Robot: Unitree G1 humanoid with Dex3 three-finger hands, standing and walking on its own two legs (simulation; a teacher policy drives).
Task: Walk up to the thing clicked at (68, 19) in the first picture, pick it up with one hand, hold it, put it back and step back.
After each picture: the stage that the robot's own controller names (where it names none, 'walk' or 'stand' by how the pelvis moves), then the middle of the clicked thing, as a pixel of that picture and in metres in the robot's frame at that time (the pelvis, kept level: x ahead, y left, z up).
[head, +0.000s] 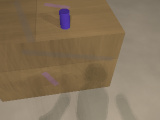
stand; (64, 19) +0.90 +0.14 -0.07
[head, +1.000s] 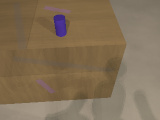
walk; (60, 25) +0.79 +0.19 -0.06
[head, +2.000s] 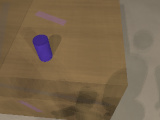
stand; (43, 48) +0.53 +0.24 -0.05
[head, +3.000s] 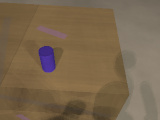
stand; (47, 59) +0.52 +0.19 -0.05
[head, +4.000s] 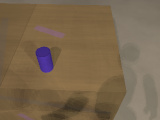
stand; (45, 60) +0.53 +0.20 -0.07
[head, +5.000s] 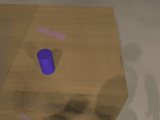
stand; (46, 62) +0.52 +0.20 -0.07
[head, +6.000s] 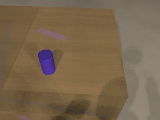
stand; (47, 62) +0.52 +0.20 -0.07
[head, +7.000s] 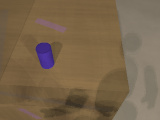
rise first; (45, 56) +0.52 +0.20 -0.07
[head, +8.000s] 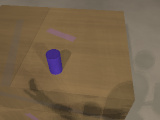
rise first; (54, 62) +0.52 +0.19 -0.07
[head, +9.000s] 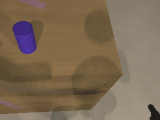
go down; (25, 38) +0.53 +0.18 -0.02
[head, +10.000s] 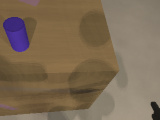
go down; (17, 35) +0.53 +0.19 +0.00
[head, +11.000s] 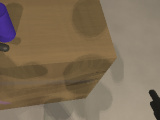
close in; (0, 23) +0.54 +0.20 +0.04
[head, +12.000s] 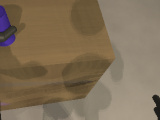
lift; out of the picture +0.53 +0.19 +0.04
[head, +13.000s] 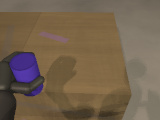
lift; (28, 75) +0.30 +0.18 +0.15
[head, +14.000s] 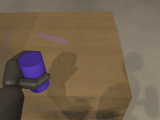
hold; (35, 72) +0.33 +0.16 +0.13
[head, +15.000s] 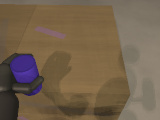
hold; (27, 76) +0.32 +0.19 +0.11
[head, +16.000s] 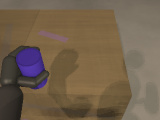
hold; (33, 69) +0.33 +0.17 +0.14
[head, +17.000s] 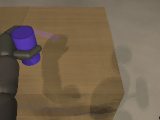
crouch; (27, 46) +0.43 +0.19 +0.14
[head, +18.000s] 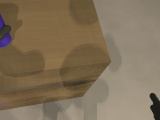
lower; out of the picture +0.53 +0.20 +0.02
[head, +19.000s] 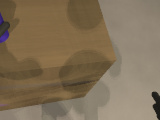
lower; out of the picture +0.53 +0.21 +0.04
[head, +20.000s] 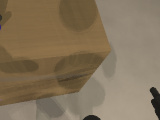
lower; out of the picture +0.55 +0.21 +0.05
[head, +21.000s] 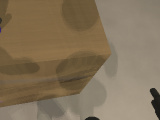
lower; out of the picture +0.54 +0.21 +0.04
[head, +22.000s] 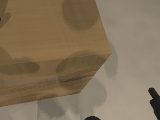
lower; out of the picture +0.55 +0.22 +0.04
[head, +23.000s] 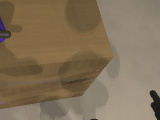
open; out of the picture +0.53 +0.21 +0.03
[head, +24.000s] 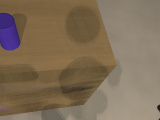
sink last; (7, 32) +0.52 +0.20 +0.02
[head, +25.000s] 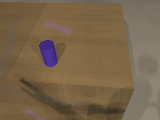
stand; (48, 54) +0.55 +0.21 -0.01
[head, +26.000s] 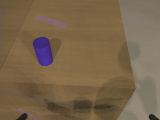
stand; (43, 52) +0.51 +0.20 -0.01
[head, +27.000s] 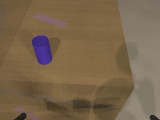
stand; (42, 50) +0.52 +0.20 +0.00
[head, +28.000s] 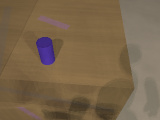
stand; (46, 51) +0.53 +0.19 -0.02
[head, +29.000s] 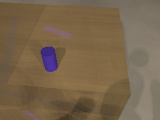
stand; (49, 59) +0.54 +0.19 -0.07
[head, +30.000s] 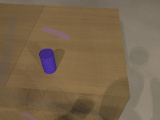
stand; (48, 61) +0.53 +0.19 -0.07
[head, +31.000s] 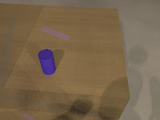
stand; (47, 62) +0.52 +0.20 -0.07
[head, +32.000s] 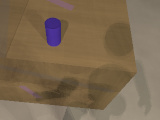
walk; (53, 32) +0.58 +0.14 -0.05
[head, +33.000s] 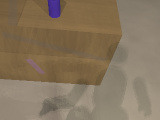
walk; (54, 6) +0.82 +0.20 -0.06
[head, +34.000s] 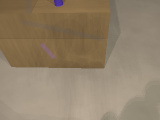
stand; out of the picture +1.14 +0.26 -0.06
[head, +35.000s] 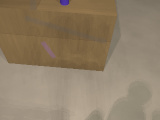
stand; out of the picture +1.12 +0.19 -0.06
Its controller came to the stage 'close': yes
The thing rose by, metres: 0.21
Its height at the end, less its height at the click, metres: +0.00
